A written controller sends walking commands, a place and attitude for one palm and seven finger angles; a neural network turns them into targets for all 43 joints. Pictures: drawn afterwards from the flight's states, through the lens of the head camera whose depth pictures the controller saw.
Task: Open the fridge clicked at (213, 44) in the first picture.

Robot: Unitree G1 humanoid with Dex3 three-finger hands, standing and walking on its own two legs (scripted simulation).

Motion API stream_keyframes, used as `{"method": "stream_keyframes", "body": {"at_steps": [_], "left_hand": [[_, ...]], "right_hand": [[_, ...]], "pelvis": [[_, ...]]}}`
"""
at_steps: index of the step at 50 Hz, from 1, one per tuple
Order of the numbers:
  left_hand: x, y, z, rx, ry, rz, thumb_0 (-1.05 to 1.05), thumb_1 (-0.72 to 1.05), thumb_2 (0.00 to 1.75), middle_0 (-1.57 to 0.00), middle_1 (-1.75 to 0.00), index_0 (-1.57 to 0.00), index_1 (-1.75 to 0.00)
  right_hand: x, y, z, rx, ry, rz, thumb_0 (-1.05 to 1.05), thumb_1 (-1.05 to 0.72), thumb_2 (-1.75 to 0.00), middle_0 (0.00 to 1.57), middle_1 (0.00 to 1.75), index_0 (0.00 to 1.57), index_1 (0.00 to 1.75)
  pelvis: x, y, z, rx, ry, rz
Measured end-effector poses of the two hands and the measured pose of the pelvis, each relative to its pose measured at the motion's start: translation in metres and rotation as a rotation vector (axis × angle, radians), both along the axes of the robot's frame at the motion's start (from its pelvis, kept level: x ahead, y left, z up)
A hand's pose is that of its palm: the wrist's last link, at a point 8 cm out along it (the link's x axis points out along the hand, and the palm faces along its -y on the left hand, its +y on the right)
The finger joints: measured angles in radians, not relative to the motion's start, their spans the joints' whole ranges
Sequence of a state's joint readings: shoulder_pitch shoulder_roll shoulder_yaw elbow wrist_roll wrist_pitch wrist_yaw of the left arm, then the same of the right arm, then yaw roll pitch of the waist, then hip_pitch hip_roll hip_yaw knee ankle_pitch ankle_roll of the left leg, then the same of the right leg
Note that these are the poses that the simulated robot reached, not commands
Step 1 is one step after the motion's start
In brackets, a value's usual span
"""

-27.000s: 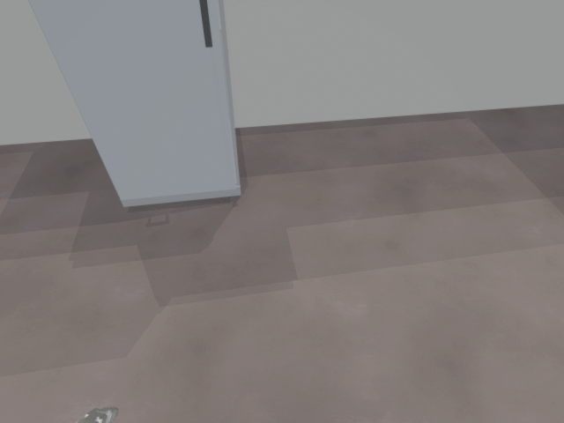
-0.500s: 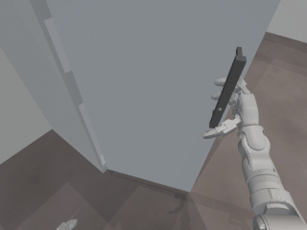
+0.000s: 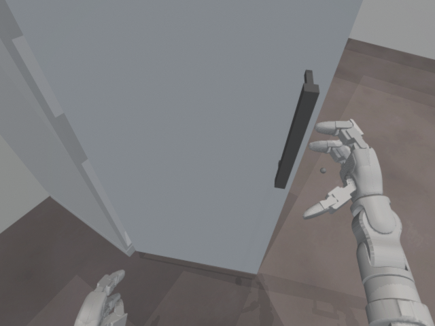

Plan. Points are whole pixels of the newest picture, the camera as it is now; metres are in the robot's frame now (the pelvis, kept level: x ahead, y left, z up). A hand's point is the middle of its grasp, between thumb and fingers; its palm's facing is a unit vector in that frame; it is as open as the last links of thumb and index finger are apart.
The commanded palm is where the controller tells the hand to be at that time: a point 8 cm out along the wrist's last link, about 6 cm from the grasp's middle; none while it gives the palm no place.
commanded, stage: slip the hand off the handle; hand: right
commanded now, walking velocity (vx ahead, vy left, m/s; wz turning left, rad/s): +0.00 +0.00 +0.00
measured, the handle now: (292, 136) +0.42 -0.11 +0.15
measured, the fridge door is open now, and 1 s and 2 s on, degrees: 67 67 67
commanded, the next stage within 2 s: draw the hand back to the body in 0.94 s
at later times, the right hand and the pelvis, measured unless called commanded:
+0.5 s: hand (329, 194) +0.31 -0.16 +0.13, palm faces -0.13 +0.98 -0.14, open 14.7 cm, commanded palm +0.28 -0.20 +0.14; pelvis +0.00 -0.01 -0.01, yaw -1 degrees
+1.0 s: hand (320, 243) +0.23 -0.12 +0.13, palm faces -0.10 +0.98 -0.16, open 14.7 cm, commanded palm +0.21 -0.18 +0.14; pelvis -0.01 +0.01 -0.01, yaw -2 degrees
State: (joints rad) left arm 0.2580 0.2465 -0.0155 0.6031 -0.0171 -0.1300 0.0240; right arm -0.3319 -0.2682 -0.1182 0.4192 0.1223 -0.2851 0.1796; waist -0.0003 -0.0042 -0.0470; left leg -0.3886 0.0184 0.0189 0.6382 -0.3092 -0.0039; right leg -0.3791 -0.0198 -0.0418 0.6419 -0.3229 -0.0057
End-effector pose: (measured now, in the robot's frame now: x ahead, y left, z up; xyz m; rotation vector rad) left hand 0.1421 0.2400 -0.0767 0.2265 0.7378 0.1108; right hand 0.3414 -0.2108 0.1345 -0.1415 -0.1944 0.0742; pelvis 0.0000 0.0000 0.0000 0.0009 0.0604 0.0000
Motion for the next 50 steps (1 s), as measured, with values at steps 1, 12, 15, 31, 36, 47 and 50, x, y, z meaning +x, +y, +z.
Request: {"method": "stream_keyframes", "body": {"at_steps": [1, 12, 15, 31, 36, 47, 50], "left_hand": [[0.001, -0.002, -0.001, 0.000, 0.000, -0.005, 0.01, 0.91, 0.89, -0.21, -0.30, -0.20, -0.30], [0.001, -0.014, -0.008, 0.001, 0.013, -0.025, 0.01, 0.91, 0.89, -0.21, -0.30, -0.20, -0.30], [-0.002, -0.014, -0.008, -0.001, 0.011, -0.022, 0.01, 0.91, 0.89, -0.21, -0.30, -0.20, -0.30], [0.010, -0.016, -0.001, -0.020, -0.073, -0.061, 0.02, 0.91, 0.89, -0.21, -0.30, -0.20, -0.30], [0.020, -0.019, 0.003, -0.030, -0.114, -0.088, 0.02, 0.91, 0.89, -0.21, -0.30, -0.20, -0.30], [0.030, -0.019, 0.009, -0.043, -0.169, -0.131, 0.02, 0.91, 0.89, -0.21, -0.30, -0.20, -0.30], [0.029, -0.017, 0.009, -0.042, -0.176, -0.136, 0.02, 0.91, 0.89, -0.21, -0.30, -0.20, -0.30]], "right_hand": [[-0.002, -0.003, 0.001, -0.002, -0.004, 0.004, -0.01, 0.55, -0.20, 0.28, 1.16, 0.26, 1.15], [-0.011, -0.019, -0.003, -0.001, 0.015, 0.022, -0.01, 0.55, -0.20, 0.25, 1.15, 0.26, 1.15], [-0.012, -0.023, -0.002, 0.005, 0.009, 0.020, -0.01, 0.55, -0.20, 0.25, 1.15, 0.26, 1.15], [-0.065, 0.007, -0.006, 0.003, -0.002, 0.047, -0.01, 0.55, -0.20, 0.25, 1.15, 0.26, 1.15], [-0.083, 0.013, -0.001, -0.007, -0.017, 0.044, -0.01, 0.55, -0.20, 0.25, 1.15, 0.26, 1.15], [-0.123, 0.029, -0.002, -0.006, -0.002, 0.045, -0.01, 0.55, -0.20, 0.25, 1.15, 0.26, 1.15], [-0.131, 0.031, -0.001, -0.008, -0.005, 0.039, -0.01, 0.55, -0.20, 0.25, 1.15, 0.26, 1.15]], "pelvis": [[0.001, -0.001, 0.000, 0.001, 0.000, -0.002], [0.001, -0.007, -0.004, 0.007, -0.001, -0.014], [0.001, -0.008, -0.005, 0.007, 0.001, -0.011], [-0.004, -0.002, -0.006, 0.003, -0.030, -0.012], [-0.005, 0.002, -0.006, 0.002, -0.043, -0.018], [-0.008, 0.012, -0.007, -0.001, -0.062, -0.030], [-0.008, 0.014, -0.007, -0.002, -0.064, -0.032]]}}
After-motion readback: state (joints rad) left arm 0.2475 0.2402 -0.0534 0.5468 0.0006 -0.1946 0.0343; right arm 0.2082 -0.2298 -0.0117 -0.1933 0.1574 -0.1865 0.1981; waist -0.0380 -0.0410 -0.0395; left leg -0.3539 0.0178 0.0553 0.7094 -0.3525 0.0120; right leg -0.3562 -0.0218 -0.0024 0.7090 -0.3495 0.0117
